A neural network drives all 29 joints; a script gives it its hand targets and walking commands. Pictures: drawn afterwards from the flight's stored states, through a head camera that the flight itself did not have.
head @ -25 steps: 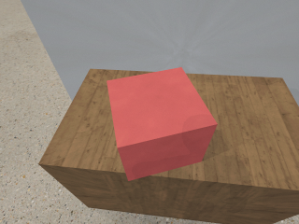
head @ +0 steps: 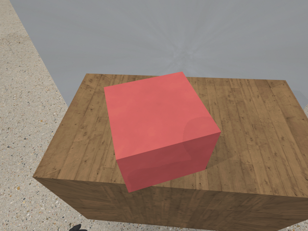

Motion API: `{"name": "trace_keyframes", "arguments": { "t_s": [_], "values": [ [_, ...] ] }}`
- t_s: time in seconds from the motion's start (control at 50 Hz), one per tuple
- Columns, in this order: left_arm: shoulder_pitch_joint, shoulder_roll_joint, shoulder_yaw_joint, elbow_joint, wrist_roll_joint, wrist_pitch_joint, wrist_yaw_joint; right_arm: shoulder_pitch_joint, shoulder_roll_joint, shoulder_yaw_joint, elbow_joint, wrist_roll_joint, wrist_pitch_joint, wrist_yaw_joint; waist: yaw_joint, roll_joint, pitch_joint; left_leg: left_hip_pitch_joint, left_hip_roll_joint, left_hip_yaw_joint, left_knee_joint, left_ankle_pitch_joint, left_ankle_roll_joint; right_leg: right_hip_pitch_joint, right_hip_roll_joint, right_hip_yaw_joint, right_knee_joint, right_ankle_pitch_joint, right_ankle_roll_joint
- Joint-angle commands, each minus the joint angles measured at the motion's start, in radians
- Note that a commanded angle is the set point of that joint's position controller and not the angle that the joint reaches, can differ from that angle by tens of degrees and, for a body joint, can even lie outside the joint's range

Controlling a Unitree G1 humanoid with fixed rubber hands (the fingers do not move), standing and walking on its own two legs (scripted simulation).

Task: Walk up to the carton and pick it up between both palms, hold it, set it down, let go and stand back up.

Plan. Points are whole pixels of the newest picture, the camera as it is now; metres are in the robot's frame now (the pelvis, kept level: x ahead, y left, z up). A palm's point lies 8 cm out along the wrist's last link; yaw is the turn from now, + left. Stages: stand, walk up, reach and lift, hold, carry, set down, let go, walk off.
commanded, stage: walk up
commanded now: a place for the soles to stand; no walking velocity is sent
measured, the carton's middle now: (156, 130) +0.41 +0.03 -0.02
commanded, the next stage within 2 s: reach and lift in 1.70 s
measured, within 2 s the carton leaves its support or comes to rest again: neither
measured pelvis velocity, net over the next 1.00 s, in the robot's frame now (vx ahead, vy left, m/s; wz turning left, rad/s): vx -0.03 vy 0.01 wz -0.06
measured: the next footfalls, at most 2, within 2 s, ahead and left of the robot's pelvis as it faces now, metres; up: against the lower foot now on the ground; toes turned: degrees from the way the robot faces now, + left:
none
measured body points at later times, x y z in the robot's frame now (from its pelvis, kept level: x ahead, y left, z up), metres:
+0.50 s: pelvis -0.03 +0.01 +0.00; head -0.02 +0.00 +0.45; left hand +0.05 +0.27 -0.12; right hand +0.03 -0.26 -0.13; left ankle -0.04 +0.13 -0.74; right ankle -0.01 -0.11 -0.74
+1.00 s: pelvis -0.03 +0.01 +0.00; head -0.02 +0.01 +0.45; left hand +0.02 +0.28 -0.13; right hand -0.01 -0.25 -0.14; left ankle -0.04 +0.13 -0.74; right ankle -0.01 -0.11 -0.74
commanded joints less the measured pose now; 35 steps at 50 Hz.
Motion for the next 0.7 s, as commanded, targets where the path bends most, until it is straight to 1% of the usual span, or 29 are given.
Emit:
{"name": "trace_keyframes", "arguments": {
  "t_s": [0.0,0.04,0.06,0.08,0.1,0.12,0.14,0.18,0.2,0.24,0.26,0.3,0.32,0.36,0.38,0.4,0.42,0.46,0.48,0.5,0.52,0.54,0.56,0.58,0.6,0.62,0.64,0.66,0.68],
  "values": [
    [0.030,0.127,0.033,-0.068,0.001,-0.017,0.009,0.038,-0.134,-0.036,-0.050,0.005,-0.016,-0.006,0.007,-0.009,-0.007,-0.057,0.078,-0.083,-0.080,0.233,0.062,0.031,-0.091,0.083,-0.060,0.286,-0.036],
    [0.039,0.136,0.042,-0.064,0.001,-0.012,0.008,0.044,-0.127,-0.035,-0.032,-0.002,-0.012,-0.006,0.008,0.003,0.023,-0.064,0.066,-0.054,-0.089,0.184,0.052,0.022,-0.099,0.089,-0.057,0.277,-0.041],
    [0.022,0.131,0.045,-0.059,-0.002,-0.008,0.003,0.030,-0.129,-0.036,-0.051,-0.001,-0.010,-0.002,-0.001,-0.025,0.024,-0.031,0.078,-0.052,-0.089,0.196,0.047,-0.016,-0.091,0.087,-0.073,0.267,-0.040],
    [0.023,0.122,0.040,-0.068,-0.001,-0.010,0.002,0.028,-0.137,-0.038,-0.040,-0.003,-0.012,-0.004,0.008,-0.023,0.016,-0.029,0.080,-0.069,-0.082,0.169,0.053,-0.022,-0.085,0.075,-0.070,0.245,-0.040],
    [0.038,0.125,0.040,-0.065,-0.005,-0.012,0.006,0.016,-0.133,-0.038,-0.050,-0.003,-0.009,-0.002,0.012,0.017,0.009,-0.038,0.076,-0.048,-0.082,0.156,0.052,-0.006,-0.088,0.091,-0.076,0.245,-0.035],
    [0.037,0.135,0.046,-0.050,-0.006,-0.013,0.006,0.024,-0.116,-0.034,-0.039,-0.002,-0.010,-0.002,-0.002,-0.027,0.017,-0.034,0.072,-0.055,-0.089,0.166,0.052,-0.011,-0.094,0.096,-0.082,0.248,-0.040],
    [0.034,0.140,0.036,-0.063,-0.006,-0.018,0.011,0.014,-0.153,-0.042,-0.024,0.011,-0.005,-0.005,0.001,0.006,0.042,-0.031,0.075,-0.065,-0.080,0.246,0.045,-0.034,-0.116,0.107,-0.094,0.338,-0.039],
    [0.036,0.136,0.037,-0.063,-0.006,-0.024,0.009,0.024,-0.158,-0.046,-0.017,0.010,0.000,-0.004,0.008,-0.026,-0.012,-0.005,0.073,-0.057,-0.073,0.272,0.039,0.013,-0.121,0.104,-0.083,0.406,-0.038],
    [0.040,0.143,0.039,-0.053,-0.009,-0.024,0.016,0.021,-0.146,-0.052,-0.015,0.010,0.003,-0.004,-0.001,0.014,0.023,0.000,0.071,-0.041,-0.080,0.295,0.033,-0.005,-0.128,0.117,-0.082,0.449,-0.039],
    [0.048,0.138,0.040,-0.046,-0.005,-0.023,0.015,0.016,-0.142,-0.043,-0.016,0.006,0.001,-0.009,0.002,-0.031,-0.003,0.004,0.077,-0.047,-0.083,0.243,0.038,0.007,-0.132,0.127,-0.092,0.430,-0.049],
    [0.047,0.139,0.038,-0.055,-0.009,-0.022,0.017,0.037,-0.166,-0.049,0.002,-0.002,0.004,-0.009,-0.009,0.025,-0.039,0.039,0.079,-0.047,-0.078,0.230,0.042,0.004,-0.145,0.136,-0.082,0.395,-0.049],
    [0.026,0.141,0.040,-0.056,-0.004,-0.019,0.018,0.032,-0.123,-0.032,-0.001,0.006,0.000,-0.004,-0.007,-0.030,-0.033,0.021,0.085,-0.045,-0.101,0.212,0.046,-0.010,-0.111,0.115,-0.088,0.336,-0.034],
    [0.041,0.145,0.038,-0.052,-0.006,-0.021,0.020,0.008,-0.120,-0.040,-0.003,0.012,0.003,-0.004,-0.003,0.000,-0.003,-0.001,0.081,-0.045,-0.112,0.177,0.046,-0.027,-0.101,0.114,-0.098,0.283,-0.031],
    [0.048,0.151,0.036,-0.045,-0.002,-0.017,0.021,0.014,-0.148,-0.043,0.014,0.006,0.009,-0.004,-0.005,-0.035,-0.005,0.022,0.071,-0.045,-0.105,0.171,0.046,-0.030,-0.120,0.127,-0.109,0.283,-0.035],
    [0.046,0.136,0.035,-0.038,-0.001,-0.015,0.019,0.041,-0.157,-0.040,0.019,0.006,0.010,-0.007,-0.013,-0.025,-0.002,0.014,0.085,-0.052,-0.117,0.148,0.049,-0.030,-0.114,0.117,-0.097,0.271,-0.030],
    [0.044,0.141,0.038,-0.034,-0.009,-0.017,0.020,0.007,-0.156,-0.044,0.016,0.002,0.009,-0.005,0.003,-0.017,0.029,-0.013,0.080,-0.056,-0.122,0.110,0.050,-0.051,-0.109,0.125,-0.115,0.227,-0.036],
    [0.028,0.145,0.039,-0.029,-0.003,-0.017,0.018,0.029,-0.138,-0.041,0.030,0.008,0.010,-0.004,-0.013,-0.014,0.045,-0.021,0.076,-0.047,-0.137,0.039,0.044,-0.080,-0.107,0.130,-0.125,0.146,-0.032],
    [0.060,0.145,0.040,-0.031,-0.002,-0.012,0.018,0.017,-0.141,-0.038,0.041,0.010,0.010,-0.004,-0.001,-0.012,0.043,-0.033,0.080,-0.057,-0.151,-0.029,0.045,-0.095,-0.092,0.141,-0.156,0.019,-0.016],
    [0.058,0.145,0.044,-0.022,0.000,-0.012,0.014,0.005,-0.145,-0.040,0.037,0.007,0.008,-0.001,0.005,0.016,0.066,-0.051,0.084,-0.065,-0.168,-0.044,0.052,-0.108,-0.100,0.146,-0.161,-0.013,-0.024],
    [0.049,0.152,0.041,-0.015,-0.005,-0.015,0.018,-0.011,-0.122,-0.036,0.052,0.005,0.007,-0.001,0.006,0.002,0.112,-0.059,0.073,-0.051,-0.155,-0.025,0.047,-0.139,-0.097,0.147,-0.178,-0.038,-0.018],
    [0.048,0.146,0.043,-0.004,0.001,-0.015,0.015,0.005,-0.147,-0.043,0.042,0.005,0.004,-0.004,0.004,-0.031,0.091,-0.068,0.085,-0.072,-0.166,-0.021,0.050,-0.109,-0.099,0.144,-0.158,0.010,-0.019],
    [0.054,0.141,0.041,-0.019,-0.004,-0.019,0.014,0.026,-0.137,-0.038,0.054,0.004,0.001,-0.004,0.003,-0.004,0.050,-0.031,0.077,-0.056,-0.156,-0.013,0.050,-0.105,-0.107,0.160,-0.149,0.023,-0.028],
    [0.045,0.150,0.042,-0.020,-0.005,-0.016,0.013,0.055,-0.132,-0.036,0.063,0.004,0.001,-0.003,-0.002,-0.017,0.082,-0.053,0.078,-0.058,-0.165,-0.036,0.045,-0.126,-0.093,0.129,-0.139,-0.001,-0.029],
    [0.043,0.131,0.043,-0.010,-0.002,-0.018,0.014,0.036,-0.157,-0.043,0.067,0.007,0.003,-0.006,0.000,0.002,0.091,-0.058,0.086,-0.066,-0.156,-0.028,0.048,-0.114,-0.081,0.128,-0.150,0.022,-0.019],
    [0.064,0.138,0.042,-0.002,0.001,-0.021,0.014,0.045,-0.137,-0.044,0.063,0.008,0.000,-0.004,0.002,-0.026,0.075,-0.070,0.086,-0.068,-0.166,-0.015,0.052,-0.085,-0.099,0.136,-0.143,0.072,-0.022],
    [0.071,0.142,0.042,0.013,-0.001,-0.020,0.017,0.050,-0.134,-0.040,0.066,0.010,-0.002,-0.006,0.004,-0.008,0.049,-0.058,0.079,-0.061,-0.159,-0.010,0.051,-0.075,-0.089,0.130,-0.143,0.066,-0.018],
    [0.090,0.142,0.044,0.010,-0.004,-0.023,0.015,0.049,-0.154,-0.053,0.074,0.008,0.000,-0.006,0.005,-0.040,0.045,-0.036,0.085,-0.048,-0.155,-0.002,0.054,-0.096,-0.087,0.132,-0.134,0.082,-0.021],
    [0.079,0.125,0.037,0.013,-0.004,-0.024,0.018,0.057,-0.154,-0.049,0.081,0.004,-0.003,-0.006,0.000,-0.023,0.034,-0.021,0.093,-0.064,-0.153,0.008,0.052,-0.093,-0.101,0.159,-0.140,0.090,-0.021],
    [0.095,0.136,0.044,0.030,-0.004,-0.026,0.016,0.047,-0.138,-0.046,0.078,0.004,-0.003,-0.006,0.007,-0.017,0.020,-0.028,0.085,-0.063,-0.154,0.020,0.053,-0.077,-0.098,0.144,-0.145,0.079,-0.027]
  ]
}}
